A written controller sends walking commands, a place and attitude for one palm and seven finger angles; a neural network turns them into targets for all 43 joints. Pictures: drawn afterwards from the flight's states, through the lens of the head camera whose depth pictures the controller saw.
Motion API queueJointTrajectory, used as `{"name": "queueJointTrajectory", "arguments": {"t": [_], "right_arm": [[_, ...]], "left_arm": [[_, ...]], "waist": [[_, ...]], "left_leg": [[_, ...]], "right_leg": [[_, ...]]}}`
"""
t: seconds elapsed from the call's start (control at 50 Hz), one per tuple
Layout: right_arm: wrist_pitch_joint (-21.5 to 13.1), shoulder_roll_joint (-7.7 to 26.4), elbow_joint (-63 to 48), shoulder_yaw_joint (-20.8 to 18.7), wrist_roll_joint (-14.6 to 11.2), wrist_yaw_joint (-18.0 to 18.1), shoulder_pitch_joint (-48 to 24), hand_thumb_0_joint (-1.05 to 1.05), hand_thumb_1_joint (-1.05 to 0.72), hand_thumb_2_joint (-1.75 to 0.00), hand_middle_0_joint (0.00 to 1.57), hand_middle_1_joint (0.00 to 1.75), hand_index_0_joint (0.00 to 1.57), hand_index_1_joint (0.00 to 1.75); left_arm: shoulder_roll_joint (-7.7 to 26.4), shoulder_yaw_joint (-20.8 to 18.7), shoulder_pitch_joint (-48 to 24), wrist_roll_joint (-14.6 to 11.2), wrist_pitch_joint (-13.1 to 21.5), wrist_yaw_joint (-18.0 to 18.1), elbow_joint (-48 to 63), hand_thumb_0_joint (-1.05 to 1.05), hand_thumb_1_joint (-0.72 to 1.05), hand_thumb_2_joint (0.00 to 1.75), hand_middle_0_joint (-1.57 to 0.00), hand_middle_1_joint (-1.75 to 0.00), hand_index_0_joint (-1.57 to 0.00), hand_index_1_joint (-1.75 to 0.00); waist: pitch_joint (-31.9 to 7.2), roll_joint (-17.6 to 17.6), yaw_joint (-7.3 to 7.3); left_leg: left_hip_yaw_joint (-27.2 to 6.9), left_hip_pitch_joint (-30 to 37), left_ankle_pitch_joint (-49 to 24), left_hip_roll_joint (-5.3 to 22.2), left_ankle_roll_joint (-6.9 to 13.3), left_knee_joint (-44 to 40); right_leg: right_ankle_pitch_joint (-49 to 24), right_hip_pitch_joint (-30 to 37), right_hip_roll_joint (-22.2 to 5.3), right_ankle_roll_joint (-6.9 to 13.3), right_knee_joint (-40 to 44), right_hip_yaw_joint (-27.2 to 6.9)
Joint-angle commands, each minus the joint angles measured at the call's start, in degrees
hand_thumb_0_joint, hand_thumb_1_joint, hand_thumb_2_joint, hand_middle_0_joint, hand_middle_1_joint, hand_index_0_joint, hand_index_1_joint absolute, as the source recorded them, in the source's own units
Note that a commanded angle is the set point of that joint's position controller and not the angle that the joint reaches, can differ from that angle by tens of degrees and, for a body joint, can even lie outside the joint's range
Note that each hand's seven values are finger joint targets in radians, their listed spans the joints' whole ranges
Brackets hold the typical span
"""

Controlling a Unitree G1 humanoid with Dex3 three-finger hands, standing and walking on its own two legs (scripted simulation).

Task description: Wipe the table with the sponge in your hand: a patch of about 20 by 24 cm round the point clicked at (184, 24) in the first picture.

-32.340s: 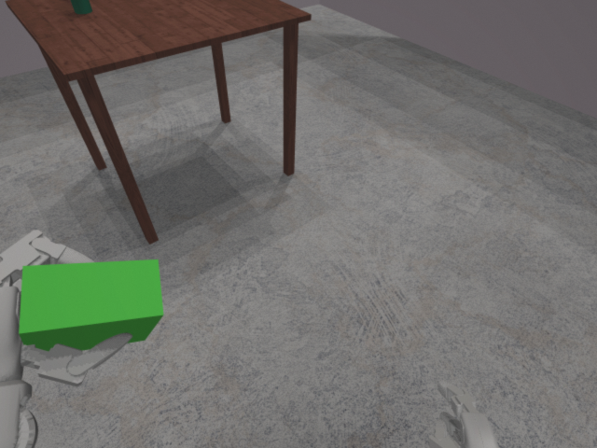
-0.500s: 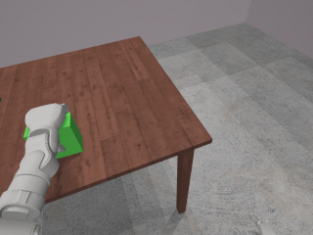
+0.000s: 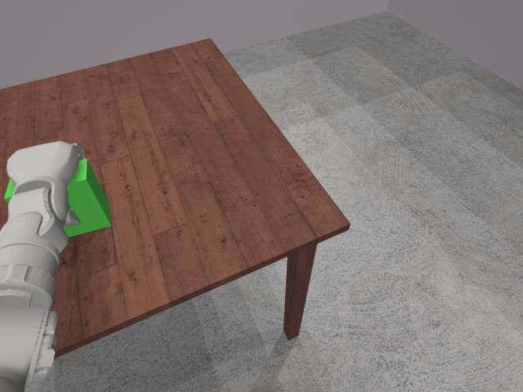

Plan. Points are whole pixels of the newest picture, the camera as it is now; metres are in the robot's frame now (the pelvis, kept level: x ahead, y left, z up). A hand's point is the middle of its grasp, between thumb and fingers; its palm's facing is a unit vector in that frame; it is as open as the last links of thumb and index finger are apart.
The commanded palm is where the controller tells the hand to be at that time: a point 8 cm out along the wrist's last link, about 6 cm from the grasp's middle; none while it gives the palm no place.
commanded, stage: wipe forward along the middle lane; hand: left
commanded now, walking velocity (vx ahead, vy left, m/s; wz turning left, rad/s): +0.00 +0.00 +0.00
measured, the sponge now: (68, 209) +0.38 +0.35 +0.05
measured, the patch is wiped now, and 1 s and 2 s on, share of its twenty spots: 0.95 0.95 0.95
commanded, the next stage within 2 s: slide back across to the first lane in 0.30 s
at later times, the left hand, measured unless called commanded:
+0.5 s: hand (59, 174) +0.43 +0.37 +0.09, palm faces -0.12 +0.02 -0.99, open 9.9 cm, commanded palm +0.41 +0.37 +0.13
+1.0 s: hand (24, 182) +0.40 +0.41 +0.10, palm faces -0.12 +0.01 -0.99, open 9.9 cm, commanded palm +0.38 +0.41 +0.14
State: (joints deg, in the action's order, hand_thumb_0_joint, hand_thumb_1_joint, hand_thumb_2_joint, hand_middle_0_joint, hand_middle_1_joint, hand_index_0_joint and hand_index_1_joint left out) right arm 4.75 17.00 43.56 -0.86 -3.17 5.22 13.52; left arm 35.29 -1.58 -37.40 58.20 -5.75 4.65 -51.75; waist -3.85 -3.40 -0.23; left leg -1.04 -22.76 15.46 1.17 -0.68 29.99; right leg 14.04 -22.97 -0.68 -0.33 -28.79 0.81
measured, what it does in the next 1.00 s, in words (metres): stands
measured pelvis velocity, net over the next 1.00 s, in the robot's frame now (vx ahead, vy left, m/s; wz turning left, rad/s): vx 0.03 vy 0.02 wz -0.01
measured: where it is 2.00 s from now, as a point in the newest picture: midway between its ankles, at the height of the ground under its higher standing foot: outside the picture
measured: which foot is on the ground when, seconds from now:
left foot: down 0.00-1.00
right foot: down 0.00-1.00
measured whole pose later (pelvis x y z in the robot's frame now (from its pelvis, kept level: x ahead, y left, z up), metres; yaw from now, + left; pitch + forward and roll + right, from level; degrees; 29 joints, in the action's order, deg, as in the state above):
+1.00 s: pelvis +0.03 +0.02 +0.00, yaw +0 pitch +10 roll -1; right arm 6.6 17.6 41.7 -2.0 -3.3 4.0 13.3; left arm 42.2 -10.1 -32.5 58.6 -0.7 2.4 -49.6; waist -3.5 -3.2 -0.1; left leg -0.4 -21.4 17.9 0.8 0.5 29.6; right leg 15.2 -20.8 -1.1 -1.4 -26.4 0.2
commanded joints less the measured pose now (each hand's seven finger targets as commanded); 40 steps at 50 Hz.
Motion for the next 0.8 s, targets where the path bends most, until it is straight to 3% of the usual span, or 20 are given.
{"name": "queueJointTrajectory", "arguments": {"t": [0.0,0.06,0.08,0.14,0.16,0.2,0.22,0.24,0.26,0.28,0.34,0.38,0.44,0.48,0.52,0.56,0.62,0.74,0.76,0.78], "right_arm": [[-1.8,8.5,-5.7,-2.5,-0.2,0.0,-0.6,0.00,-0.90,-0.90,0.20,0.30,0.20,0.30],[-1.8,8.7,-5.3,-2.5,-0.2,0.1,0.4,0.00,-0.90,-0.90,0.20,0.30,0.20,0.30],[-1.9,8.5,-5.1,-2.7,-0.1,-0.1,0.9,0.00,-0.90,-0.90,0.20,0.30,0.20,0.30],[-1.6,8.9,-5.3,-2.7,0.0,-0.2,1.1,0.00,-0.90,-0.90,0.20,0.30,0.20,0.30],[-1.4,8.7,-5.2,-2.7,-0.1,-0.2,1.7,0.00,-0.90,-0.90,0.20,0.30,0.20,0.30],[-1.4,8.6,-5.3,-2.9,0.0,-0.6,2.0,0.00,-0.90,-0.90,0.20,0.30,0.20,0.30],[-1.2,8.9,-5.2,-2.9,-0.1,-0.6,2.2,0.00,-0.90,-0.90,0.20,0.30,0.20,0.30],[-1.0,9.0,-5.5,-2.7,0.0,-0.5,1.9,0.00,-0.90,-0.90,0.20,0.30,0.20,0.30],[-1.0,8.9,-5.3,-2.6,-0.2,-0.5,2.5,0.00,-0.90,-0.90,0.20,0.30,0.20,0.30],[-1.1,8.9,-5.1,-2.8,-0.1,-0.6,2.9,0.00,-0.90,-0.90,0.20,0.30,0.20,0.30],[-1.0,9.1,-5.1,-2.7,0.0,-0.5,3.4,0.00,-0.90,-0.90,0.20,0.30,0.20,0.30],[-0.9,9.0,-5.1,-2.7,-0.1,-0.5,4.1,0.00,-0.90,-0.90,0.20,0.30,0.20,0.30],[-0.5,9.1,-6.0,-2.9,0.3,-0.5,3.6,0.00,-0.90,-0.90,0.20,0.30,0.20,0.30],[-0.4,8.7,-5.9,-3.1,0.0,-0.7,4.1,0.00,-0.90,-0.90,0.20,0.30,0.20,0.30],[-0.2,9.2,-5.8,-2.9,-0.2,-0.6,3.5,0.00,-0.90,-0.90,0.20,0.30,0.20,0.30],[-0.2,9.1,-6.0,-2.9,-0.2,-0.5,3.3,0.00,-0.90,-0.90,0.20,0.30,0.20,0.30],[0.0,9.3,-5.9,-2.9,-0.3,-0.7,2.3,0.00,-0.90,-0.90,0.20,0.30,0.20,0.30],[0.0,9.3,-6.8,-3.1,-0.2,-0.8,0.9,0.00,-0.90,-0.90,0.20,0.30,0.20,0.30],[0.2,9.5,-6.4,-3.1,-0.4,-0.8,1.1,0.00,-0.90,-0.90,0.20,0.30,0.20,0.30],[0.1,9.4,-6.8,-3.2,-0.5,-0.8,0.8,0.00,-0.90,-0.90,0.20,0.30,0.20,0.30]], "left_arm": [[14.0,-1.4,-14.8,2.2,-1.3,2.3,1.4,0.00,0.10,1.30,-1.20,-1.60,-1.20,-1.60],[15.4,-1.3,-19.2,3.0,-1.0,2.5,0.7,0.00,0.10,1.30,-1.20,-1.60,-1.20,-1.60],[14.3,-0.9,-18.1,2.9,-1.0,2.7,0.0,0.00,0.10,1.30,-1.20,-1.60,-1.20,-1.60],[17.7,-3.4,-19.5,3.0,-0.6,2.6,0.1,0.00,0.10,1.30,-1.20,-1.60,-1.20,-1.60],[16.8,-2.3,-19.2,3.3,-0.7,2.8,-1.3,0.00,0.10,1.30,-1.20,-1.60,-1.20,-1.60],[15.3,-1.5,-18.2,3.3,-0.6,2.8,-1.6,0.00,0.10,1.30,-1.20,-1.60,-1.20,-1.60],[17.1,-2.9,-18.3,3.4,-0.7,2.9,-2.3,0.00,0.10,1.30,-1.20,-1.60,-1.20,-1.60],[18.3,-3.5,-19.4,3.5,-0.5,2.7,-1.5,0.00,0.10,1.30,-1.20,-1.60,-1.20,-1.60],[16.8,-1.5,-21.2,3.7,-0.5,2.7,-2.4,0.00,0.10,1.30,-1.20,-1.60,-1.20,-1.60],[16.0,-1.0,-21.4,3.7,-0.6,2.8,-3.1,0.00,0.10,1.30,-1.20,-1.60,-1.20,-1.60],[20.1,-3.4,-24.1,4.3,-0.1,2.7,-2.7,0.00,0.10,1.30,-1.20,-1.60,-1.20,-1.60],[17.9,-1.4,-22.8,4.3,-0.2,2.6,-5.3,0.00,0.10,1.30,-1.20,-1.60,-1.20,-1.60],[23.5,-6.0,-22.8,4.3,1.0,2.5,-1.1,0.00,0.10,1.30,-1.20,-1.60,-1.20,-1.60],[20.9,-4.4,-20.8,4.1,1.2,2.6,-2.1,0.00,0.10,1.30,-1.20,-1.60,-1.20,-1.60],[24.5,-6.9,-20.9,3.7,1.1,2.7,-1.6,0.00,0.10,1.30,-1.20,-1.60,-1.20,-1.60],[27.2,-8.6,-21.7,3.8,1.8,2.7,1.1,0.00,0.10,1.30,-1.20,-1.60,-1.20,-1.60],[27.6,-9.1,-19.6,3.9,1.5,2.7,0.7,0.00,0.10,1.30,-1.20,-1.60,-1.20,-1.60],[29.1,-11.5,-15.2,2.4,2.0,1.0,6.0,0.00,0.10,1.30,-1.20,-1.60,-1.20,-1.60],[29.5,-11.9,-14.0,2.4,2.1,0.8,5.1,0.00,0.10,1.30,-1.20,-1.60,-1.20,-1.60],[27.4,-10.3,-13.6,2.1,2.2,0.3,5.6,0.00,0.10,1.30,-1.20,-1.60,-1.20,-1.60]], "waist": [[-10.6,5.9,1.10],[-11.3,5.1,1.98],[-11.7,5.4,1.74],[-13.7,5.1,1.17],[-13.2,5.5,1.88],[-13.2,4.5,1.74],[-13.1,5.6,1.68],[-13.9,4.0,1.23],[-12.6,4.6,2.66],[-12.3,5.2,2.89],[-14.3,3.3,2.40],[-13.0,4.7,3.20],[-18.6,1.2,0.76],[-16.7,2.3,1.68],[-16.3,3.1,1.15],[-18.3,1.0,0.36],[-16.2,1.4,0.24],[-19.3,-1.2,-1.81],[-17.8,-0.3,-1.37],[-16.5,0.4,-0.78]], "left_leg": [[2.8,1.5,-8.5,-3.7,2.9,-2.9],[2.3,1.9,-8.8,-3.6,2.9,-3.0],[2.4,2.0,-9.3,-3.6,3.0,-2.6],[2.2,1.7,-11.3,-3.4,2.8,-2.5],[2.4,1.8,-11.2,-3.5,2.9,-2.0],[2.5,2.1,-11.7,-3.4,2.8,-1.6],[2.4,1.6,-11.6,-3.3,2.8,-1.5],[2.1,1.4,-12.5,-3.4,2.6,-2.0],[2.1,1.4,-11.8,-3.3,2.7,-1.6],[2.1,1.5,-11.2,-3.3,2.8,-1.4],[1.8,1.1,-12.0,-3.3,2.8,-1.3],[2.0,0.5,-10.6,-3.3,2.8,-0.9],[2.0,2.0,-14.8,-3.3,2.7,-0.8],[2.3,2.1,-14.5,-3.3,2.9,-0.5],[2.4,1.3,-13.1,-3.5,2.9,-1.0],[2.4,2.3,-15.4,-3.6,3.0,-1.4],[2.7,2.0,-14.5,-3.7,3.1,-1.9],[2.6,4.9,-21.4,-3.7,3.0,-2.4],[2.6,4.8,-21.1,-3.7,3.0,-2.4],[2.7,4.8,-20.0,-3.7,3.2,-2.4]], "right_leg": [[-10.1,8.0,2.9,2.3,3.3,0.9],[-9.2,6.6,3.1,2.5,2.9,1.0],[-10.0,6.7,3.1,2.5,2.6,1.1],[-12.3,8.2,3.1,2.8,2.4,0.9],[-12.1,7.6,3.1,2.5,2.0,0.9],[-12.7,7.0,3.2,2.6,1.7,1.2],[-12.7,7.0,3.3,2.6,1.7,1.2],[-13.2,7.5,3.3,3.0,1.9,1.0],[-12.3,6.1,3.3,2.6,1.5,1.2],[-11.7,5.4,3.3,2.5,1.6,1.3],[-12.4,5.9,3.3,3.0,1.5,0.9],[-11.4,5.0,3.4,2.6,1.3,1.1],[-15.0,9.0,3.3,3.2,0.8,0.6],[-15.0,8.5,3.4,2.8,0.7,1.0],[-14.2,9.5,3.4,2.6,1.3,0.8],[-16.0,11.7,3.3,2.8,1.0,0.6],[-15.5,12.1,3.3,2.7,1.8,0.8],[-21.6,16.5,3.1,3.2,1.7,0.8],[-20.7,15.7,3.2,3.0,1.5,1.2],[-19.9,14.9,3.3,2.8,1.9,1.2]]}}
